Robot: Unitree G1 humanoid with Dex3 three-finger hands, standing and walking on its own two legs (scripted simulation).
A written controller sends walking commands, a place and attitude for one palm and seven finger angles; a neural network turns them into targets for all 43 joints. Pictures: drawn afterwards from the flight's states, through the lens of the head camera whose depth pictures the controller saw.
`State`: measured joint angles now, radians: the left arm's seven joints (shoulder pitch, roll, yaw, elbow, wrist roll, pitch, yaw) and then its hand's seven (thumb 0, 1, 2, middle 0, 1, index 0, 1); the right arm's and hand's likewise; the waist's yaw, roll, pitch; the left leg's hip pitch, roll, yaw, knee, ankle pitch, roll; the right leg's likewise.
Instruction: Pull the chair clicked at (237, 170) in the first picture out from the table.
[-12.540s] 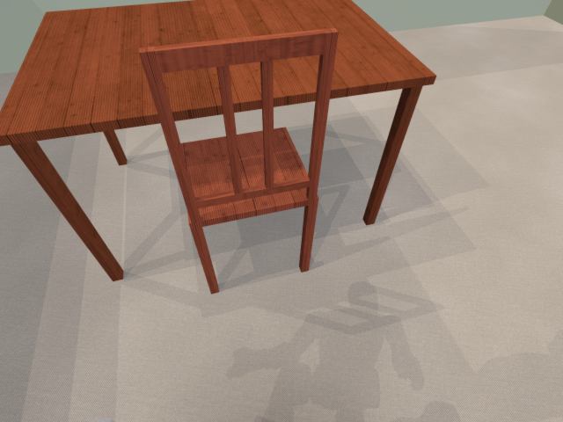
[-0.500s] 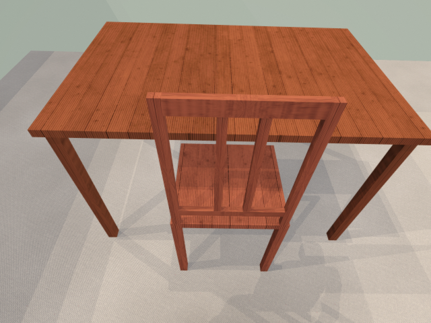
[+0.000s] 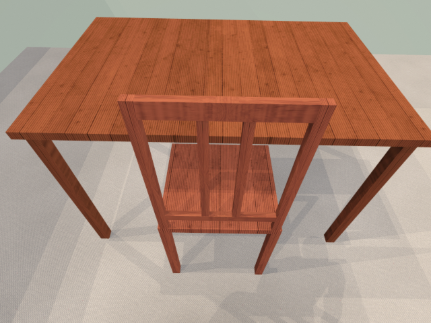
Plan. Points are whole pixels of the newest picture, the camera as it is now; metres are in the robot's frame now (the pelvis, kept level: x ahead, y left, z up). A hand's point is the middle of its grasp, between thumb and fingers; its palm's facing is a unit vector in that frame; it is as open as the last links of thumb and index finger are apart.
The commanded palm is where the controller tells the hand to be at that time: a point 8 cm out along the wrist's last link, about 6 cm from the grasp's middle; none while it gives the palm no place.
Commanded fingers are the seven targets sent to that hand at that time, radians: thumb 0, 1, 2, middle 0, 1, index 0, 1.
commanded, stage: come to a stop and stand still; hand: left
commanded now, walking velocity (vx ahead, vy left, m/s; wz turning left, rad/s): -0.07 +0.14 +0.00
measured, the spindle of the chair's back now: (204, 176) +0.45 +0.06 -0.04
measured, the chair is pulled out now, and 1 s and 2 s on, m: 0.00 0.00 0.00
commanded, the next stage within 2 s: look again from close up in 0.90 s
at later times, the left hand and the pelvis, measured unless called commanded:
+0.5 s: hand out of the picture +0.01 +0.22 -0.17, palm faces +0.00 -0.96 -0.28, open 7.4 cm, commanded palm none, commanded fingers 0.00 0.90 0.90 -0.20 -0.30 -0.20 -0.30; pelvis -0.02 +0.02 +0.00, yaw -1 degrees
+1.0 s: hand out of the picture -0.04 +0.23 -0.17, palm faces -0.02 -0.98 -0.20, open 7.4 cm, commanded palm none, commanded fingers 0.00 0.90 0.90 -0.20 -0.30 -0.20 -0.30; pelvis -0.03 +0.05 +0.01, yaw -1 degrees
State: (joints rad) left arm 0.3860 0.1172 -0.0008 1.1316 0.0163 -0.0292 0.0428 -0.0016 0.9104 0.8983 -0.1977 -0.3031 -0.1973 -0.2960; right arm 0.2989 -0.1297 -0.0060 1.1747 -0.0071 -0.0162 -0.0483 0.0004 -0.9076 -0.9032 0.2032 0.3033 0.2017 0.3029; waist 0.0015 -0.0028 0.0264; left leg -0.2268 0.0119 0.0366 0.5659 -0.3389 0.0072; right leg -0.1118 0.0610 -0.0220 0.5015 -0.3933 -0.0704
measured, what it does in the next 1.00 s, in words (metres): shifts its weight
